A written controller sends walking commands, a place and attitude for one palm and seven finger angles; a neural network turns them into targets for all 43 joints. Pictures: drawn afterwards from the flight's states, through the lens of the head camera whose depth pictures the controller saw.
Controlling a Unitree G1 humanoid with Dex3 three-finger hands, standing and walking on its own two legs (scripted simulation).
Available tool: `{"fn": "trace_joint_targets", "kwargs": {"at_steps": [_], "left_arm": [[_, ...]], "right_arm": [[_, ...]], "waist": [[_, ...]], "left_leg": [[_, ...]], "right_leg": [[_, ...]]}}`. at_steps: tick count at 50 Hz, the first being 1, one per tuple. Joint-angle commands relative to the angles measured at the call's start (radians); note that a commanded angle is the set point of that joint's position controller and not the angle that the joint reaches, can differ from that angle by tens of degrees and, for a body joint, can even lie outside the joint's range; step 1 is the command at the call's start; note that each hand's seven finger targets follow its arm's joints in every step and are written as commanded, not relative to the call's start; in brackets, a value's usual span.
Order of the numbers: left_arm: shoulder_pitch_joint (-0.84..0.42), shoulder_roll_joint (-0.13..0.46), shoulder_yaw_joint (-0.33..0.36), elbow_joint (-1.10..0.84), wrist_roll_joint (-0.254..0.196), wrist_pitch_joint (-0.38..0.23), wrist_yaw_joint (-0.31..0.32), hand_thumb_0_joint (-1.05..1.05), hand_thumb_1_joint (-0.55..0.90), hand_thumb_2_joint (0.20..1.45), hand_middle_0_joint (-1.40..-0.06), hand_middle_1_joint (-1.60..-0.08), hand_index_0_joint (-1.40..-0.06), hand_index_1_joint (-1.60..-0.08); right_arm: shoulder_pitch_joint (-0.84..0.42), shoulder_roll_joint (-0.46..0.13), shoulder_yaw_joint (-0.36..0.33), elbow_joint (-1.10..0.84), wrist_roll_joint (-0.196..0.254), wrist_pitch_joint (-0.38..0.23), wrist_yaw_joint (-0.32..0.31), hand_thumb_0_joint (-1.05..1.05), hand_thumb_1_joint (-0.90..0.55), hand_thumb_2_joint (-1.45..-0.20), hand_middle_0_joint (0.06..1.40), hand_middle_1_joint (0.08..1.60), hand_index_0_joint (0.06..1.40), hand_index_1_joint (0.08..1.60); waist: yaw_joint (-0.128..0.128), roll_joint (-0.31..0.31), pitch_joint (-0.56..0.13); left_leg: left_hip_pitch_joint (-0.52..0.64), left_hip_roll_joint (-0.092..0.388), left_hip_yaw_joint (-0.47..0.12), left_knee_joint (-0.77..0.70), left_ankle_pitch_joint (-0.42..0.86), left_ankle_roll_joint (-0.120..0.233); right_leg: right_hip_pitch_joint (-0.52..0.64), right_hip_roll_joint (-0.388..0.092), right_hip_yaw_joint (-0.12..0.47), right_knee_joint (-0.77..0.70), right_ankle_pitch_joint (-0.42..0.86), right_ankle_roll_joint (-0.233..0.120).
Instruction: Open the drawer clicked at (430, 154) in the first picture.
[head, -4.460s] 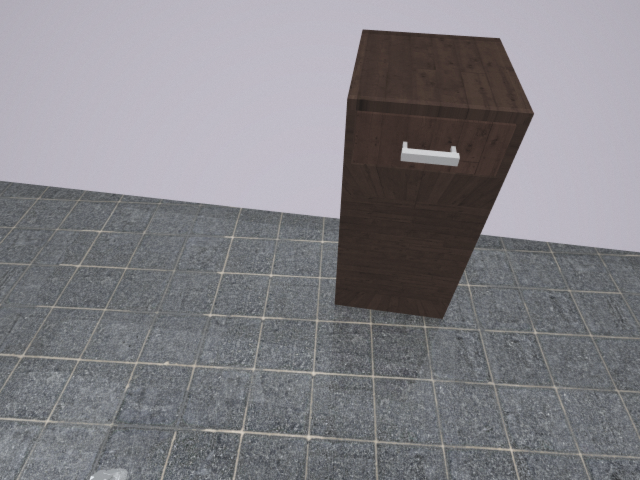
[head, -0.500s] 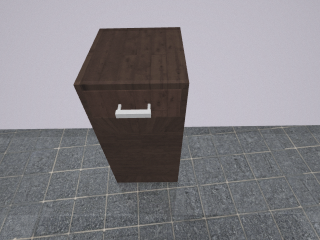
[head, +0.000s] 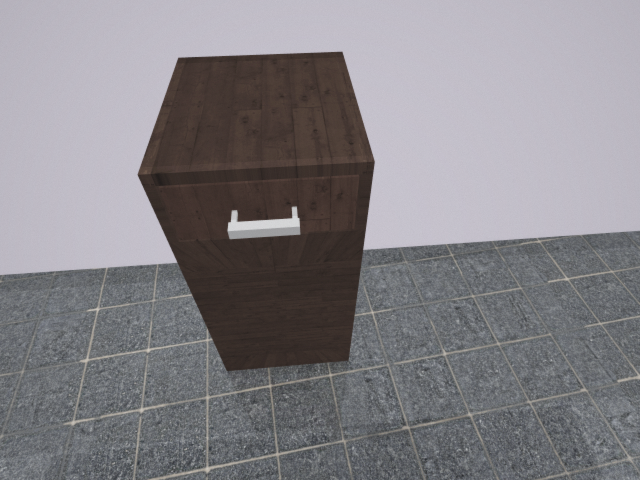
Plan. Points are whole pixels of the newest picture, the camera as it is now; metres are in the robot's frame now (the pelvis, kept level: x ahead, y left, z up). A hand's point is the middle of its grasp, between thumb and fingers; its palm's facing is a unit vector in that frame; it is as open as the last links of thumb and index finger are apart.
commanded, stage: come to a stop and stand still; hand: left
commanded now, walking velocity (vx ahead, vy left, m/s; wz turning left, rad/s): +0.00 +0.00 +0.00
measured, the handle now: (264, 220) +0.56 +0.13 -0.05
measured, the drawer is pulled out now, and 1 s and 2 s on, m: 0.00 0.00 0.00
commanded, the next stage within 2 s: look again from close up in 0.04 s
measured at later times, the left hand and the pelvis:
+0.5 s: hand out of the picture +0.00 +0.18 -0.18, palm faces +0.04 -0.98 -0.19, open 7.4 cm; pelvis -0.02 +0.00 -0.01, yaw +1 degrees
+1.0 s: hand out of the picture -0.09 +0.18 -0.18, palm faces +0.04 -0.98 -0.17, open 7.4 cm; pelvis -0.05 +0.01 +0.00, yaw +2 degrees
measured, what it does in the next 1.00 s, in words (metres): shifts its weight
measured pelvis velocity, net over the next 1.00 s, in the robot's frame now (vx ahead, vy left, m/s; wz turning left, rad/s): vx -0.05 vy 0.01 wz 0.03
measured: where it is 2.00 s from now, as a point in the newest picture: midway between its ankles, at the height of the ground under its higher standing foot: outside the picture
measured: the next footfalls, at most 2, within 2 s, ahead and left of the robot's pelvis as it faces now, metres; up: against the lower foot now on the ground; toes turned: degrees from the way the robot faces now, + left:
right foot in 1.70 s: +0.13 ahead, -0.20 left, +0.00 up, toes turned +9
left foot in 1.94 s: +0.14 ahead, -0.02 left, +0.00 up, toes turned +15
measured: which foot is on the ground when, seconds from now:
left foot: down 0.00-1.00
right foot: down 0.00-1.00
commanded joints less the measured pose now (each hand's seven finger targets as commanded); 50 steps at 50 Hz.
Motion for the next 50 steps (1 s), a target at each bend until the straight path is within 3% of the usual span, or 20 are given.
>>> {"fn": "trace_joint_targets", "kwargs": {"at_steps": [1,6,7,8,9,11,13,16,20,31,36,39,41,44,47,50], "left_arm": [[0.061,0.075,0.004,-0.021,-0.005,-0.004,0.004,0.000,0.900,0.900,-0.200,-0.300,-0.200,-0.300],[0.069,0.074,0.003,-0.016,-0.004,-0.006,0.003,0.000,0.900,0.900,-0.200,-0.300,-0.200,-0.300],[0.057,0.227,-0.010,-0.113,0.010,-0.026,0.001,0.000,0.900,0.900,-0.200,-0.300,-0.200,-0.300],[0.069,0.155,0.009,-0.115,0.008,-0.024,0.006,0.000,0.900,0.900,-0.200,-0.300,-0.200,-0.300],[0.081,0.155,0.005,-0.128,0.009,-0.029,0.006,0.000,0.900,0.900,-0.200,-0.300,-0.200,-0.300],[0.121,0.127,0.005,-0.130,0.009,-0.034,0.008,0.000,0.900,0.900,-0.200,-0.300,-0.200,-0.300],[0.120,0.132,0.007,-0.147,0.007,-0.029,0.010,0.000,0.900,0.900,-0.200,-0.300,-0.200,-0.300],[0.115,0.147,0.017,-0.178,0.008,-0.018,0.010,0.000,0.900,0.900,-0.200,-0.300,-0.200,-0.300],[0.114,0.144,0.013,-0.195,0.007,-0.007,0.010,0.000,0.900,0.900,-0.200,-0.300,-0.200,-0.300],[0.100,0.145,0.002,-0.200,0.006,-0.004,0.004,0.000,0.900,0.900,-0.200,-0.300,-0.200,-0.300],[0.114,0.132,0.003,-0.187,0.007,-0.006,0.003,0.000,0.900,0.900,-0.200,-0.300,-0.200,-0.300],[0.126,0.120,0.002,-0.172,0.008,-0.005,0.004,0.000,0.900,0.900,-0.200,-0.300,-0.200,-0.300],[0.147,0.109,0.003,-0.154,0.012,-0.004,-0.002,0.000,0.900,0.900,-0.200,-0.300,-0.200,-0.300],[0.165,0.087,0.010,-0.151,0.027,0.011,-0.011,0.000,0.900,0.900,-0.200,-0.300,-0.200,-0.300],[0.187,0.069,0.015,-0.149,0.031,0.020,-0.023,0.000,0.900,0.900,-0.200,-0.300,-0.200,-0.300],[0.214,0.054,0.024,-0.148,0.029,0.023,-0.030,0.000,0.900,0.900,-0.200,-0.300,-0.200,-0.300]], "right_arm": [[0.060,-0.098,-0.013,-0.010,-0.002,-0.014,-0.005,0.000,-0.900,-0.900,0.200,0.300,0.200,0.300],[0.060,-0.098,-0.011,-0.009,-0.003,-0.015,-0.005,0.000,-0.900,-0.900,0.200,0.300,0.200,0.300],[0.023,-0.200,-0.026,-0.122,-0.011,-0.008,0.014,0.000,-0.900,-0.900,0.200,0.300,0.200,0.300],[0.022,-0.212,-0.035,-0.150,-0.023,-0.031,0.005,0.000,-0.900,-0.900,0.200,0.300,0.200,0.300],[0.032,-0.177,-0.034,-0.155,-0.020,-0.037,0.000,0.000,-0.900,-0.900,0.200,0.300,0.200,0.300],[0.056,-0.146,-0.031,-0.165,-0.014,-0.035,-0.006,0.000,-0.900,-0.900,0.200,0.300,0.200,0.300],[0.072,-0.142,-0.029,-0.178,-0.015,-0.022,-0.003,0.000,-0.900,-0.900,0.200,0.300,0.200,0.300],[0.065,-0.156,-0.036,-0.193,-0.011,-0.015,-0.006,0.000,-0.900,-0.900,0.200,0.300,0.200,0.300],[0.042,-0.170,-0.034,-0.202,-0.013,-0.008,-0.002,0.000,-0.900,-0.900,0.200,0.300,0.200,0.300],[0.006,-0.175,-0.025,-0.200,-0.012,0.006,0.019,0.000,-0.900,-0.900,0.200,0.300,0.200,0.300],[0.028,-0.170,-0.027,-0.178,-0.012,0.004,0.022,0.000,-0.900,-0.900,0.200,0.300,0.200,0.300],[0.038,-0.170,-0.026,-0.163,-0.011,0.002,0.021,0.000,-0.900,-0.900,0.200,0.300,0.200,0.300],[0.050,-0.176,-0.030,-0.147,-0.014,0.004,0.020,0.000,-0.900,-0.900,0.200,0.300,0.200,0.300],[0.059,-0.208,-0.050,-0.140,-0.019,0.018,0.013,0.000,-0.900,-0.900,0.200,0.300,0.200,0.300],[0.061,-0.224,-0.063,-0.137,-0.020,0.021,0.005,0.000,-0.900,-0.900,0.200,0.300,0.200,0.300],[0.065,-0.219,-0.071,-0.131,-0.021,0.019,-0.003,0.000,-0.900,-0.900,0.200,0.300,0.200,0.300]], "waist": [[0.016,-0.018,0.048],[0.015,-0.008,0.047],[0.002,-0.096,0.139],[0.011,0.008,0.049],[0.009,0.056,-0.060],[0.008,0.003,-0.112],[-0.004,-0.084,-0.068],[-0.004,-0.011,-0.012],[0.004,0.024,0.023],[0.009,-0.014,0.107],[0.009,-0.013,0.084],[0.014,0.017,0.075],[0.011,0.010,0.063],[0.013,0.049,0.114],[0.019,0.068,0.123],[0.023,0.085,0.112]], "left_leg": [[-0.036,0.115,-0.084,-0.078,0.223,0.009],[-0.030,0.116,-0.084,-0.083,0.217,0.010],[-0.090,0.069,-0.119,-0.067,0.149,-0.002],[-0.119,0.110,-0.120,-0.007,0.160,0.011],[-0.076,0.102,-0.125,0.036,0.238,0.023],[-0.067,0.086,-0.114,0.107,0.274,0.022],[-0.114,0.070,-0.085,0.130,0.189,0.018],[-0.123,0.079,-0.083,0.113,0.246,0.018],[-0.117,0.101,-0.092,0.095,0.296,0.023],[-0.180,0.088,-0.111,-0.018,-0.047,0.022],[-0.184,0.094,-0.125,-0.051,-0.076,0.025],[-0.203,0.108,-0.143,-0.091,-0.115,0.026],[-0.203,0.122,-0.165,-0.120,-0.219,0.034],[-0.275,0.177,-0.251,-0.202,-0.413,0.069],[-0.305,0.208,-0.294,-0.220,-0.447,0.094],[-0.304,0.208,-0.295,-0.195,-0.417,0.100]], "right_leg": [[0.000,-0.088,0.075,-0.075,0.217,-0.020],[-0.001,-0.086,0.076,-0.084,0.212,-0.020],[-0.072,-0.043,0.073,-0.033,0.085,-0.033],[-0.051,-0.078,0.071,0.019,0.061,-0.036],[-0.017,-0.080,0.078,0.031,0.153,-0.050],[0.005,-0.092,0.100,0.031,0.301,-0.057],[0.010,-0.112,0.114,0.029,0.396,-0.062],[-0.018,-0.105,0.092,0.063,0.422,-0.061],[-0.047,-0.078,0.071,0.063,0.305,-0.046],[-0.103,-0.072,0.099,-0.060,-0.014,-0.027],[-0.085,-0.072,0.091,-0.072,-0.026,-0.021],[-0.055,-0.066,0.069,-0.057,0.003,-0.015],[-0.052,-0.055,0.038,-0.044,-0.083,-0.008],[-0.077,-0.012,-0.023,0.032,-0.149,0.002],[-0.069,0.003,-0.046,0.083,-0.105,0.001],[-0.049,0.001,-0.042,0.064,-0.079,-0.001]]}}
